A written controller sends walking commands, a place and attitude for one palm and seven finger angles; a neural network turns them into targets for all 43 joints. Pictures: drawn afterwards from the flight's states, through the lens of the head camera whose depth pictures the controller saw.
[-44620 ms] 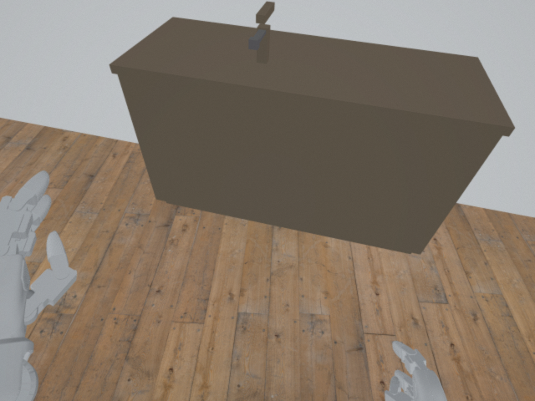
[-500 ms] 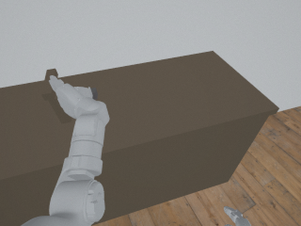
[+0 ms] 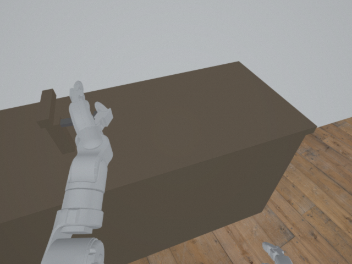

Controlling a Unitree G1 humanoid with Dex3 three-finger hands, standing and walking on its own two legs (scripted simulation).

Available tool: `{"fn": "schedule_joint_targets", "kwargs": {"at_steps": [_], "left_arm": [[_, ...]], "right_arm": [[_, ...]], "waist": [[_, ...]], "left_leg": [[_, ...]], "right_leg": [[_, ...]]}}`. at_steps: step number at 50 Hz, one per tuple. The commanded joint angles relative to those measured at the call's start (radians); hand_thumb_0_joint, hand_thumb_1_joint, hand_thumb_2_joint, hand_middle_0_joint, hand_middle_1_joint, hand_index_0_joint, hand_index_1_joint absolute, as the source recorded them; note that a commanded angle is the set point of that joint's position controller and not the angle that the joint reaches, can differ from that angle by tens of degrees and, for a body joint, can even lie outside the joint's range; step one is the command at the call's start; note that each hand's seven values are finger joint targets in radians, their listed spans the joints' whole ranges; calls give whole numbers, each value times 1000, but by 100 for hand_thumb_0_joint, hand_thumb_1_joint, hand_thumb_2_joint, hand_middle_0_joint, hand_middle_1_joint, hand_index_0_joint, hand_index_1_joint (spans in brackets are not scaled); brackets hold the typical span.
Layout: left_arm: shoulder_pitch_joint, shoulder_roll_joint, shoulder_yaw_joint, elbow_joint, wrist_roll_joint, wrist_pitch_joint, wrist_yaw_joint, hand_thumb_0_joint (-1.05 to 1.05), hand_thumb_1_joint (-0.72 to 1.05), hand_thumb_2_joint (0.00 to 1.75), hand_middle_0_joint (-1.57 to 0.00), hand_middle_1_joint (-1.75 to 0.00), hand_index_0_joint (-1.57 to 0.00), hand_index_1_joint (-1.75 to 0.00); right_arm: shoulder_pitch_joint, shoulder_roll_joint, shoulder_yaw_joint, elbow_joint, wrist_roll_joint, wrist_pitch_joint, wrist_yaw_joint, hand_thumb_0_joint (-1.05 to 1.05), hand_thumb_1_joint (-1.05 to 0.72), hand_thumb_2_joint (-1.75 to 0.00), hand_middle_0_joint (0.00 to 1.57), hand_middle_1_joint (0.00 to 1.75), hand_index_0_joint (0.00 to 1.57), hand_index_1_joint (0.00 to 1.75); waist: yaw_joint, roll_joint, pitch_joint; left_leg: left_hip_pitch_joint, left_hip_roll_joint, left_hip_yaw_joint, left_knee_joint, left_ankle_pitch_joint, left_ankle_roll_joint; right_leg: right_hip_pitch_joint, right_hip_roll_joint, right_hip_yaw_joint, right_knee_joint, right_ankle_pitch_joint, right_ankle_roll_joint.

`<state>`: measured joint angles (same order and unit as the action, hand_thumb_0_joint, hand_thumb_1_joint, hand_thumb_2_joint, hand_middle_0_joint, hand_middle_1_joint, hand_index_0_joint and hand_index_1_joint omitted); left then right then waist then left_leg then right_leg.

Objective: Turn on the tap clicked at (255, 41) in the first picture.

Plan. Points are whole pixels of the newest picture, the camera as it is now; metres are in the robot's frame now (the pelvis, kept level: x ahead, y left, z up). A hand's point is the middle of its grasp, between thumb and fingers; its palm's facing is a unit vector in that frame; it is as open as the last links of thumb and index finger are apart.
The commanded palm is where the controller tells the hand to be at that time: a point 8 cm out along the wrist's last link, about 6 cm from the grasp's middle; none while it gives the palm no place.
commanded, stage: draw the hand back beside the body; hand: left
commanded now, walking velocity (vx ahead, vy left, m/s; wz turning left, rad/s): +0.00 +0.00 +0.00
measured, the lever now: (99, 117) +0.47 +0.24 +0.09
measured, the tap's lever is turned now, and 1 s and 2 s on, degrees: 82 82 82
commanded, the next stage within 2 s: step back with the hand held close in 1.30 s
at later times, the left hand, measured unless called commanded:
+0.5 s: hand (74, 163) +0.26 +0.21 +0.16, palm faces +0.22 -0.95 -0.21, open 7.6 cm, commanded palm +0.22 +0.26 +0.17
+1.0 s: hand (21, 202) +0.18 +0.26 +0.16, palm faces +0.37 -0.87 -0.34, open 7.5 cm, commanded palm +0.14 +0.31 +0.17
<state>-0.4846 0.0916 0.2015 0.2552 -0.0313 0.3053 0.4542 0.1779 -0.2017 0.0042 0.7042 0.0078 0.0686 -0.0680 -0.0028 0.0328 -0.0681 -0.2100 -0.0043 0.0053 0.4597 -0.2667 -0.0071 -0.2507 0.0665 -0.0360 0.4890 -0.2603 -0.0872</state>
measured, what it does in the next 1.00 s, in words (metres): stands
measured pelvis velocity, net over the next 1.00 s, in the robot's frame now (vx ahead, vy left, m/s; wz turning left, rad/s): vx -0.02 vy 0.03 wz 0.01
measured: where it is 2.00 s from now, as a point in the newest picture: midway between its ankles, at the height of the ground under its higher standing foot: outside the picture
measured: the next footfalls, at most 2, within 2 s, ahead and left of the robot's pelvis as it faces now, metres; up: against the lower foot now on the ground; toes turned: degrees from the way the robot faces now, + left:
none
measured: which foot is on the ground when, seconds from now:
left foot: down 0.00-1.00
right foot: down 0.00-1.00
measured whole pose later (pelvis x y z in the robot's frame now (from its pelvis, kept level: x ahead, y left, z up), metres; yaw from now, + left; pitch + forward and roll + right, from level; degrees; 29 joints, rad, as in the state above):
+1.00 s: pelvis -0.02 +0.03 +0.01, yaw +1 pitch -7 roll +0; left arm 0.38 0.34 0.23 -0.31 -0.08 -0.13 0.09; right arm 0.17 -0.22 0.01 0.64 0.01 -0.07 -0.04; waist 0.05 0.06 0.05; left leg -0.02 -0.02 0.00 0.33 -0.19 0.02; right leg -0.02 0.06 -0.03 0.28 -0.14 -0.06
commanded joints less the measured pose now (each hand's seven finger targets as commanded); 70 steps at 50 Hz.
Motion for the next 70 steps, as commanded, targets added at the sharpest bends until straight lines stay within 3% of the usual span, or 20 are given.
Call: {"fn": "schedule_joint_targets", "kwargs": {"at_steps": [1, 2, 4, 6, 9, 12, 13, 18, 24, 26, 28, 35, 38, 45, 51, 54, 60, 62, 65, 70], "left_arm": [[-43, 222, 92, -394, -64, -57, -90, 0, 90, 90, -16, -18, -16, -18], [91, 400, 102, -328, -57, -130, -180, 0, 90, 90, -16, -18, -16, -18], [104, 456, 149, -397, -67, -223, -244, 0, 90, 90, -16, -19, -16, -19], [5, 413, 59, -549, -58, -305, -284, 0, 90, 90, -16, -19, -16, -19], [-76, 353, -57, -632, -56, -382, -313, 0, 90, 90, -17, -20, -17, -20], [-43, 324, -93, -552, -51, -422, -313, 0, 90, 90, -17, -21, -17, -21], [-4, 300, -111, -504, -53, -427, -317, 0, 90, 90, -17, -22, -17, -22], [180, 329, -50, -415, -60, -448, -337, 0, 90, 90, -18, -23, -18, -23], [306, 433, 97, -529, -66, -466, -357, 0, 90, 90, -18, -25, -18, -25], [324, 418, 86, -605, -63, -473, -360, 0, 90, 90, -19, -26, -19, -26], [348, 411, 80, -636, -63, -476, -360, 0, 90, 90, -19, -26, -19, -26], [476, 352, 31, -681, -54, -485, -360, 0, 90, 90, -19, -28, -19, -28], [551, 366, 58, -694, -55, -491, -357, 0, 90, 90, -20, -29, -20, -29], [676, 423, 148, -793, -50, -510, -348, 0, 90, 90, -20, -30, -20, -30], [818, 427, 186, -826, -54, -509, -346, 0, 90, 90, -20, -30, -20, -30], [751, 393, 137, -826, -49, -506, -349, 0, 90, 90, -20, -30, -20, -30], [705, 410, 146, -791, -50, -506, -335, 0, 90, 90, -20, -30, -20, -30], [740, 413, 157, -777, -54, -506, -335, 0, 90, 90, -20, -30, -20, -30], [753, 415, 165, -793, -55, -507, -338, 0, 90, 90, -20, -30, -20, -30], [760, 415, 163, -809, -54, -508, -340, 0, 90, 90, -20, -30, -20, -30]], "right_arm": [[-179, -96, -13, -216, 32, -34, -24, 0, -90, -90, 20, 30, 20, 30], [-129, -116, -15, -198, 17, -44, 2, 0, -90, -90, 20, 30, 20, 30], [-162, -114, -18, -217, 26, -60, 8, 0, -90, -90, 20, 30, 20, 30], [-177, -103, -16, -230, 26, -93, 11, 0, -90, -90, 20, 30, 20, 30], [-185, -113, -20, -234, 27, -150, 13, 0, -90, -90, 20, 30, 20, 30], [-158, -129, -24, -209, 20, -183, 7, 0, -90, -90, 20, 30, 20, 30], [-158, -129, -23, -204, 20, -185, 6, 0, -90, -90, 20, 30, 20, 30], [-167, -124, -16, -197, 20, -161, 8, 0, -90, -90, 20, 30, 20, 30], [-190, -106, -4, -229, 14, -133, 16, 0, -90, -90, 20, 30, 20, 30], [-190, -97, 0, -244, 10, -137, 18, 0, -90, -90, 20, 30, 20, 30], [-187, -99, -2, -251, 6, -145, 20, 0, -90, -90, 20, 30, 20, 30], [-171, -114, -14, -237, 4, -175, 25, 0, -90, -90, 20, 30, 20, 30], [-167, -121, -22, -231, 3, -180, 27, 0, -90, -90, 20, 30, 20, 30], [-166, -117, -25, -229, -2, -194, 28, 0, -90, -90, 20, 30, 20, 30], [-155, -120, -33, -238, -2, -207, 28, 0, -90, -90, 20, 30, 20, 30], [-156, -126, -35, -228, 3, -216, 28, 0, -90, -90, 20, 30, 20, 30], [-161, -122, -32, -218, 1, -226, 15, 0, -90, -90, 20, 30, 20, 30], [-161, -120, -32, -219, -2, -227, 13, 0, -90, -90, 20, 30, 20, 30], [-167, -114, -28, -218, -3, -226, 16, 0, -90, -90, 20, 30, 20, 30], [-167, -114, -27, -217, -2, -230, 22, 0, -90, -90, 20, 30, 20, 30]], "waist": [[93, -102, -246], [43, -112, -154], [67, -46, -133], [41, 87, -132], [6, 129, -70], [-7, 14, -72], [-9, -52, -44], [23, -102, -20], [60, 52, -41], [58, 85, -41], [55, 42, -35], [42, 33, 6], [48, -36, 9], [65, 77, 15], [69, 41, 29], [45, 43, 55], [51, 28, 56], [58, -44, 42], [63, 26, 35], [62, 59, 44]], "left_leg": [[33, -3, 21, -40, 322, 37], [24, 13, 15, -78, 270, 36], [24, 1, 23, -87, 250, 43], [99, -4, 30, -98, 254, 43], [198, -3, 23, -109, 227, 46], [228, -4, 2, -130, 172, 53], [221, -6, 0, -136, 145, 58], [180, -14, -2, -182, 79, 57], [162, -4, -11, -209, 150, 36], [169, 1, -15, -207, 178, 30], [173, 5, -25, -212, 178, 29], [205, 15, -33, -215, 159, 31], [190, 13, -32, -206, 176, 35], [166, 9, -37, -192, 192, 25], [154, 17, -35, -172, 220, 28], [162, 17, -31, -165, 197, 32], [166, 8, -35, -167, 131, 41], [164, 8, -33, -163, 148, 47], [159, 6, -30, -162, 165, 42], [152, 10, -29, -160, 185, 37]], "right_leg": [[335, -90, 67, -64, 602, 96], [326, -111, 79, -92, 595, 113], [324, -113, 98, -112, 563, 113], [284, -100, 93, -142, 464, 92], [161, -71, 78, -211, 291, 69], [148, -55, 66, -231, 195, 66], [137, -54, 65, -243, 162, 70], [184, -59, 61, -276, 72, 67], [266, -59, 56, -270, 157, 48], [274, -57, 54, -264, 185, 42], [268, -51, 48, -268, 177, 42], [220, -47, 43, -275, 143, 44], [232, -48, 42, -275, 156, 46], [246, -58, 42, -261, 166, 39], [237, -60, 43, -252, 191, 41], [195, -61, 46, -259, 167, 44], [184, -64, 48, -267, 102, 47], [201, -67, 47, -266, 115, 51], [217, -71, 52, -259, 136, 47], [221, -73, 51, -255, 162, 43]]}}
